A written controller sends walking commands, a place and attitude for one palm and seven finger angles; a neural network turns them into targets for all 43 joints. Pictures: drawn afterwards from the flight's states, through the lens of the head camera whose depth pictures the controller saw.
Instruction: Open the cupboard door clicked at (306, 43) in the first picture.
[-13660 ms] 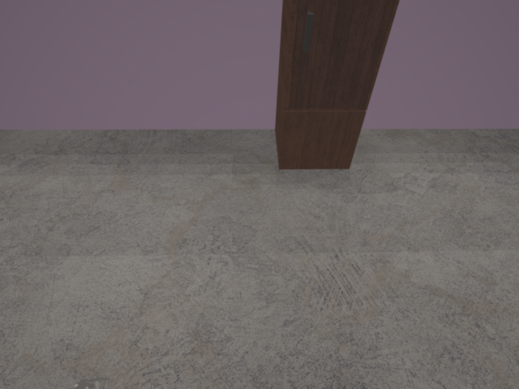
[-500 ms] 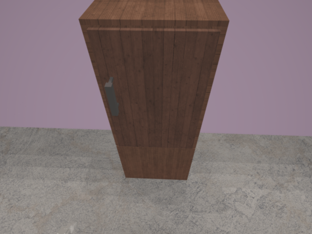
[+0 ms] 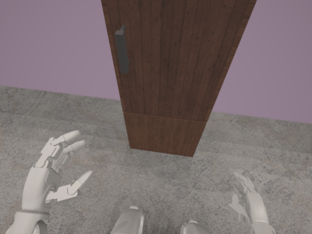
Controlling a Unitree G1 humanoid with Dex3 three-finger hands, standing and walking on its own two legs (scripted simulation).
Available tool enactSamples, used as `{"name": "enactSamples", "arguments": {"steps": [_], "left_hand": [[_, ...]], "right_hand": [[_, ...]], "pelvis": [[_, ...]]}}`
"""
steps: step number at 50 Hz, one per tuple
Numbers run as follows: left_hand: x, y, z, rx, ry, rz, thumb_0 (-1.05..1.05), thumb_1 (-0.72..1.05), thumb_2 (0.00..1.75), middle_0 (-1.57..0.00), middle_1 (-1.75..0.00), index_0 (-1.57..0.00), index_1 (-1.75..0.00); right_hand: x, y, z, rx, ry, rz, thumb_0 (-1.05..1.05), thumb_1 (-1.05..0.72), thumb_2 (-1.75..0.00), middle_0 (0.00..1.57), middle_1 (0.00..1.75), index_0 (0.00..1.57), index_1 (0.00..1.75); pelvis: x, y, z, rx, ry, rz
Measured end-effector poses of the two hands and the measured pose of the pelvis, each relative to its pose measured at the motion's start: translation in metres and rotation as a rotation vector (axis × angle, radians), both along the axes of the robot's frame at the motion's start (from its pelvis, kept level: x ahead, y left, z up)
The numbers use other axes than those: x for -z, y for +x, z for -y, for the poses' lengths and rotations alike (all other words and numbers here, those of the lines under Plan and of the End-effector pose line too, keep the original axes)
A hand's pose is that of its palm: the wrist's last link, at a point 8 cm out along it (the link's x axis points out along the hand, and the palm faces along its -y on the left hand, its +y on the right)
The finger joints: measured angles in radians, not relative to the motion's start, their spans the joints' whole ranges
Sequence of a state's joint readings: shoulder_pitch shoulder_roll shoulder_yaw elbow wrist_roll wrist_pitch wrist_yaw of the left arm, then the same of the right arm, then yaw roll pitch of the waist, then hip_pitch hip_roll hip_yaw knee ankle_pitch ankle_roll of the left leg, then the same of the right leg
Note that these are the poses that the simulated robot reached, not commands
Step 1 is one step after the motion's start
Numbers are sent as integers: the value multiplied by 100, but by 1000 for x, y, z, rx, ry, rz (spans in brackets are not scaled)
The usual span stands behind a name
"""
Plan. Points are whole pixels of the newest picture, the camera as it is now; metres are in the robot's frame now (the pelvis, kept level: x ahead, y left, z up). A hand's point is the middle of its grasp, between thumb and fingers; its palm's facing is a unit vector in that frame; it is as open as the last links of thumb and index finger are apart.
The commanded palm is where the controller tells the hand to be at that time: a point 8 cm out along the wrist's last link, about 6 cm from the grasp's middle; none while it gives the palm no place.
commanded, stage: raise the hand with hooked fingers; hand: left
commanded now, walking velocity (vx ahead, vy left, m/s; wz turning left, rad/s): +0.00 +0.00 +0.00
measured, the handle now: (124, 50) +0.62 +0.19 +0.11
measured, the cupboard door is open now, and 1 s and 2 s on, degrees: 0 0 0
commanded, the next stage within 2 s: move the hooked fingers beside the handle in 1.48 s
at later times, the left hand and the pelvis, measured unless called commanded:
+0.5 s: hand (62, 152) +0.26 +0.25 +0.08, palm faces -0.06 -1.00 -0.06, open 12.7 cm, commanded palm +0.25 +0.31 +0.10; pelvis +0.01 +0.04 +0.03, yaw -2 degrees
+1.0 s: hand (35, 116) +0.32 +0.32 +0.13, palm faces +0.01 -1.00 -0.06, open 13.9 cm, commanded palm +0.29 +0.36 +0.13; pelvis +0.02 +0.04 +0.05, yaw -1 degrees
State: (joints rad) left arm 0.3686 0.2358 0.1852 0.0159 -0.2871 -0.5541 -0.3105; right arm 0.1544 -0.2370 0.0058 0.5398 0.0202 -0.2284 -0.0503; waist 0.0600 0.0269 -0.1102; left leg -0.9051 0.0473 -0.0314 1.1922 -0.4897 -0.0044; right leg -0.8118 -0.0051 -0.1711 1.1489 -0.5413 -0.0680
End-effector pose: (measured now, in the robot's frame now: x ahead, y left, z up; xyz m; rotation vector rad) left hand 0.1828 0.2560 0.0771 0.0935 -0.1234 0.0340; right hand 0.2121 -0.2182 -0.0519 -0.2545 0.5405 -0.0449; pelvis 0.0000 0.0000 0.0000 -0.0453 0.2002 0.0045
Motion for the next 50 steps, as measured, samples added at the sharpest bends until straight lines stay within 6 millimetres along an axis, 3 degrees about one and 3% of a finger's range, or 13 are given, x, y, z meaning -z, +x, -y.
{"name": "enactSamples", "arguments": {"steps": [2,6,9,14,18,24,31,35,41,50], "left_hand": [[-3,19,5,91,8,-6,1,33,66,-23,-66,-24,-67],[10,48,5,182,-34,-185,0,24,62,-24,-72,-25,-73],[11,52,-8,118,-77,-265,0,17,59,-25,-77,-26,-77],[-12,43,-34,-22,-38,-168,0,5,54,-26,-84,-26,-85],[-14,45,-45,-3,0,-114,0,-4,50,-26,-90,-27,-91],[-3,60,-48,90,-30,-180,0,-18,44,-27,-99,-28,-100],[-34,73,-72,14,-30,-88,-1,-35,37,-29,-110,-29,-110],[-35,81,-86,1,-29,-121,-1,-42,34,-29,-115,-30,-115],[-32,91,-95,36,-42,-190,-1,-47,31,-30,-118,-30,-118],[-56,114,-113,19,-37,-119,-2,-50,30,-30,-120,-30,-120]], "right_hand": [[12,-17,-8,17,28,-49,2,-90,-90,20,30,20,30],[20,-56,-12,99,69,-144,2,-90,-90,20,30,21,30],[15,-80,-8,167,67,-190,2,-90,-90,20,30,21,30],[4,-100,5,204,9,-225,2,-90,-90,20,30,21,30],[0,-97,12,181,-43,-225,2,-90,-90,20,30,21,30],[-15,-73,7,171,-70,-153,2,-90,-90,20,30,20,30],[-36,-42,-16,115,-42,-68,2,-90,-90,20,30,20,30],[-37,-32,-27,79,-25,-71,2,-90,-90,20,30,21,30],[-35,-32,-31,72,-26,-106,2,-90,-90,20,30,21,30],[-32,-51,-19,105,-49,-181,2,-90,-90,20,30,21,30]], "pelvis": [[0,-4,-2,2,-3,-3],[-9,-5,-7,18,3,-1],[-19,-1,-13,35,11,5],[-28,5,-22,41,11,10],[-27,5,-29,28,4,8],[-30,6,-38,29,-2,16],[-39,15,-42,25,-7,38],[-42,17,-45,18,-10,43],[-46,20,-46,19,-10,46],[-51,23,-43,22,-6,52]]}}
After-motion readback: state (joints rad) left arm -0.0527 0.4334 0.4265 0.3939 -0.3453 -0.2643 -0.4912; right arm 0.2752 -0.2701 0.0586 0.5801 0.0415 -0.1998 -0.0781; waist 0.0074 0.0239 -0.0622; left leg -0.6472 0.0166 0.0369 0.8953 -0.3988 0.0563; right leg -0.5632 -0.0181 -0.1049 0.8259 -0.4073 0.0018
